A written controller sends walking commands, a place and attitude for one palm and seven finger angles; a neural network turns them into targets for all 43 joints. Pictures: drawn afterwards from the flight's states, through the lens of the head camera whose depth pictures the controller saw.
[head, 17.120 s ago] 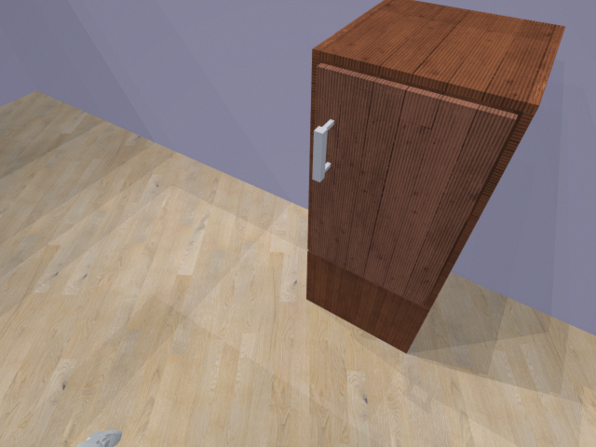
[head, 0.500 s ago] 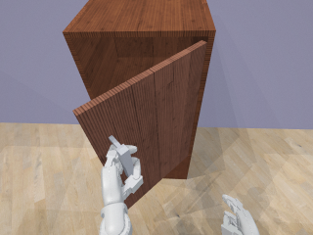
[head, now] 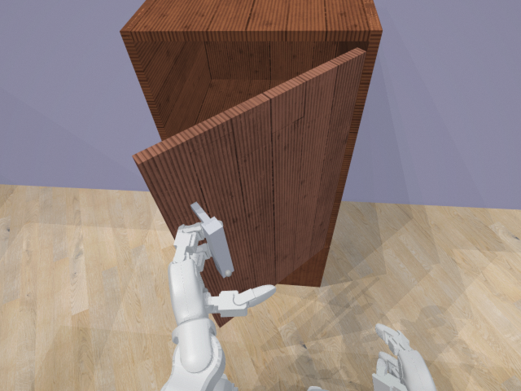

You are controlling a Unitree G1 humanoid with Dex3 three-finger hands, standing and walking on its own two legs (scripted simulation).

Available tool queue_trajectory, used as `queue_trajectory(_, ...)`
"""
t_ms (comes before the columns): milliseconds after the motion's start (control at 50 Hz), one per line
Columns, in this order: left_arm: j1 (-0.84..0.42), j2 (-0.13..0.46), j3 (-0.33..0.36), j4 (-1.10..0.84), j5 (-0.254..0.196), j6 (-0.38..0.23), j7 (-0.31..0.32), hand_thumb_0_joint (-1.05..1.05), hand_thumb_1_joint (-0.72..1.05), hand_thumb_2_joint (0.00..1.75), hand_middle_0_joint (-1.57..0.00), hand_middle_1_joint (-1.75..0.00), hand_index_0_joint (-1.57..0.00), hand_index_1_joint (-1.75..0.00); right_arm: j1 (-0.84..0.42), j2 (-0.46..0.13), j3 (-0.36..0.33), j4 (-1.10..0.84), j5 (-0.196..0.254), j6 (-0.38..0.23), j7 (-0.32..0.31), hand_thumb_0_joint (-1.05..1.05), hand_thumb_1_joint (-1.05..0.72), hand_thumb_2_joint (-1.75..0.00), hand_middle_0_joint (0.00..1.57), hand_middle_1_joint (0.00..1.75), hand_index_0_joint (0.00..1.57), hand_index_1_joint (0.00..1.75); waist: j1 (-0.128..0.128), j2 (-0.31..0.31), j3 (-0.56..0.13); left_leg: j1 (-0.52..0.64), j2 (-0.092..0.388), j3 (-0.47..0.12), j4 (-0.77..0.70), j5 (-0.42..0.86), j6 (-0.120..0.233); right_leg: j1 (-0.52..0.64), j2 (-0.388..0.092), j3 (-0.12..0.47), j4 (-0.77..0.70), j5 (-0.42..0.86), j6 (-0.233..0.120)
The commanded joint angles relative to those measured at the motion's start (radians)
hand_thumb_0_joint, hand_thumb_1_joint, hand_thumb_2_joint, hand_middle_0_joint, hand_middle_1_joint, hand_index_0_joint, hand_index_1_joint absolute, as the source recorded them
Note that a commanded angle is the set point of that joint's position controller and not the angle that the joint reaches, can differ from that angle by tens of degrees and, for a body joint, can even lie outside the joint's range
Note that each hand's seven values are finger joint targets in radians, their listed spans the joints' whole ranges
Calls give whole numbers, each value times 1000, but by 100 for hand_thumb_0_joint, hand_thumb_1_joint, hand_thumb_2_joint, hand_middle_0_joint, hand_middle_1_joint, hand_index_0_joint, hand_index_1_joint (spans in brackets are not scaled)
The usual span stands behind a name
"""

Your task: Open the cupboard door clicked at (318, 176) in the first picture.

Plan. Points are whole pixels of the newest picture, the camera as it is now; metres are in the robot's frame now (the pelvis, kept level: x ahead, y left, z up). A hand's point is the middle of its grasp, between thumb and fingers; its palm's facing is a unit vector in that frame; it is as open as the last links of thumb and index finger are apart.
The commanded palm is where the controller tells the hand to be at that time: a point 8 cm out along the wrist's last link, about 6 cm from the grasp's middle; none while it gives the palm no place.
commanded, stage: open thumb and fingers to let go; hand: left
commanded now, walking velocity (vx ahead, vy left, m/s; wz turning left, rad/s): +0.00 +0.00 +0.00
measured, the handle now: (212, 240) +0.33 +0.08 +0.07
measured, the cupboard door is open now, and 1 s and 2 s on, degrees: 43 45 45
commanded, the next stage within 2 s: slide the hand sideways off the handle in 0.32 s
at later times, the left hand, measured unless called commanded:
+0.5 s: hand (225, 274) +0.28 +0.06 +0.06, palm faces +0.09 -1.00 -0.03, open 15.6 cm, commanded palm +0.24 +0.09 +0.06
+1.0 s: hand (219, 307) +0.23 +0.06 +0.06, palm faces -0.14 -0.99 +0.02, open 16.4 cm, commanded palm +0.21 +0.12 +0.06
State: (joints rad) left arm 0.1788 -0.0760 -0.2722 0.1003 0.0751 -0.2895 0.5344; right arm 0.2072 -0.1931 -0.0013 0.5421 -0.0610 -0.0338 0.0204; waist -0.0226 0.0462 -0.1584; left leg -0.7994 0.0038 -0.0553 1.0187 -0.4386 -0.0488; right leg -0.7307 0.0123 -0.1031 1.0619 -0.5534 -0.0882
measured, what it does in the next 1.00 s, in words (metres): stands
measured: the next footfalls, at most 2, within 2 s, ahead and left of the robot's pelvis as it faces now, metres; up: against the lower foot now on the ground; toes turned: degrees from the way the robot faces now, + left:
none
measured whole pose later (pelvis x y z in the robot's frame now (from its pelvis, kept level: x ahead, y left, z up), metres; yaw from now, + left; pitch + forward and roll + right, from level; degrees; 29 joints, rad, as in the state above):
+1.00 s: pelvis -0.01 +0.05 -0.01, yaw -3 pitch +12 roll +0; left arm 0.32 0.01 -0.35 -0.08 0.06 -0.30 0.19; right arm 0.25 -0.19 0.02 0.39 -0.01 0.02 0.04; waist -0.02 0.04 -0.13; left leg -0.83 0.00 0.00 1.10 -0.48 0.01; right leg -0.76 0.00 -0.04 1.11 -0.55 -0.03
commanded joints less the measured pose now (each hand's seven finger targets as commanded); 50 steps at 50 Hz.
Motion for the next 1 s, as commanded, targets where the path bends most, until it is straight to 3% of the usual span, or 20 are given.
queue_trajectory(0,-202,-135,-18,-204,11,-55,16,0,-50,30,-27,-100,-27,-100,-86,-71,-21,-157,5,-55,-10,0,-90,-90,20,30,20,30,-17,-157,-210,120,-34,17,-49,124,64,128,-65,157,-269,370,99)
queue_trajectory(40,-181,-140,-19,-188,9,-49,17,0,-50,30,-25,-90,-25,-90,-88,-69,-20,-160,6,-52,-10,0,-90,-90,20,30,20,30,-10,-169,-200,119,-36,19,-56,120,62,131,-61,150,-273,355,97)
queue_trajectory(140,-220,-173,-46,-177,22,-36,32,0,-50,30,-21,-65,-21,-65,-95,-71,-20,-161,6,-50,-2,0,-90,-90,20,30,20,30,-9,-112,-200,162,-30,22,-71,134,65,88,-34,95,-246,314,77)
queue_trajectory(280,-252,-191,-44,-144,19,-8,49,0,-50,30,-15,-30,-15,-30,-116,-72,-18,-160,4,-42,5,0,-90,-90,20,30,20,30,1,-103,-191,171,-26,18,-83,137,64,65,-14,64,-231,259,60)
queue_trajectory(340,-287,-200,-41,-138,19,2,59,0,-50,30,-15,-30,-15,-30,-122,-70,-17,-157,5,-36,9,0,-90,-90,20,30,20,30,0,-98,-195,180,-25,18,-86,137,62,58,-8,54,-226,240,56)
queue_trajectory(360,-277,-199,-41,-139,21,8,60,0,-50,30,-15,-30,-15,-30,-123,-72,-19,-161,5,-35,10,0,-90,-90,20,30,20,30,13,-87,-207,180,-25,14,-89,152,62,70,-3,48,-215,249,49)
queue_trajectory(400,-300,-230,-64,-136,19,15,60,0,-50,30,-15,-30,-15,-30,-129,-68,-15,-160,7,-34,16,0,-90,-90,20,30,20,30,1,-75,-195,189,-23,17,-88,147,62,48,-3,43,-215,243,51)
queue_trajectory(420,-319,-82,-287,-172,138,-40,-155,0,-50,30,-15,-30,-15,-30,-33,-118,-22,-144,15,-26,26,0,-90,-90,20,30,20,30,-118,-127,-116,191,-21,16,-63,155,85,-19,-18,86,-206,328,62)
queue_trajectory(440,-325,-22,-207,-220,90,-94,-271,0,-50,30,-15,-30,-15,-30,-29,-106,-35,-172,21,-24,24,0,-90,-90,20,30,20,30,-72,-108,-191,173,-27,16,-48,164,89,34,-27,97,-192,375,58)
queue_trajectory(460,-324,21,-193,-253,64,-127,-358,0,-50,30,-15,-30,-15,-30,-32,-113,-36,-186,27,-23,21,0,-90,-90,20,30,20,30,-66,-60,-232,186,-27,20,-41,179,89,60,-29,107,-172,401,52)
queue_trajectory(480,-309,19,-195,-290,32,-147,-428,0,-50,30,-15,-30,-15,-30,-29,-107,-36,-206,36,-26,20,0,-90,-90,20,30,20,30,-57,-36,-266,212,-27,20,-42,189,89,66,-29,108,-167,403,50)
queue_trajectory(520,-255,-30,-189,-288,-54,-144,-487,0,-50,30,-15,-30,-15,-30,-33,-98,-27,-245,56,-36,13,0,-90,-90,20,30,20,30,-54,-56,-227,212,-27,15,-57,138,87,48,-18,91,-187,311,52)
queue_trajectory(560,-257,-46,-156,-273,-106,-120,-467,0,-50,30,-15,-30,-15,-30,-47,-102,-18,-261,63,-42,4,0,-90,-90,20,30,20,30,-52,-101,-176,184,-25,4,-74,71,85,21,-11,81,-205,195,55)
queue_trajectory(600,-210,-31,-108,-276,-108,-104,-415,0,-50,30,-15,-30,-15,-30,-48,-107,-21,-270,61,-41,0,0,-90,-90,20,30,20,30,-32,-124,-167,174,-22,2,-84,52,81,15,-8,71,-203,154,56)
queue_trajectory(660,-161,24,-62,-291,-55,-97,-346,0,-50,30,-15,-30,-15,-30,-43,-112,-22,-278,50,-30,5,0,-90,-90,20,30,20,30,-10,-134,-184,157,-22,3,-81,73,79,22,-8,65,-174,169,51)
queue_trajectory(720,-123,14,-87,-309,-10,-102,-321,0,-50,30,-15,-30,-15,-30,-39,-103,-24,-290,47,-21,15,0,-90,-90,20,30,20,30,-10,-112,-190,156,-20,12,-71,84,78,7,-9,68,-158,189,50)
queue_trajectory(780,-39,20,-91,-339,3,-99,-325,0,-50,30,-15,-30,-15,-30,-39,-101,-25,-309,49,-10,20,0,-90,-90,20,30,20,30,8,-107,-202,157,-19,18,-77,107,76,31,-6,68,-150,218,46)
queue_trajectory(880,19,32,-91,-386,-4,-84,-331,0,-50,30,-15,-30,-15,-30,-41,-98,-17,-326,52,0,17,0,-90,-90,20,30,20,30,5,-89,-162,152,-18,18,-85,86,75,25,-3,66,-157,201,47)
queue_trajectory(920,61,48,-77,-394,-14,-84,-339,0,-50,30,-15,-30,-15,-30,-38,-100,-15,-328,52,1,12,0,-90,-90,20,30,20,30,3,-108,-141,140,-20,21,-81,72,75,23,-2,71,-168,194,51)
queue_trajectory(980,70,53,-84,-435,-15,-94,-352,0,-50,30,-15,-30,-15,-30,-37,-100,-15,-334,52,-3,8,0,-90,-90,20,30,20,30,-5,-97,-148,143,-18,18,-71,86,76,16,-2,70,-154,212,51)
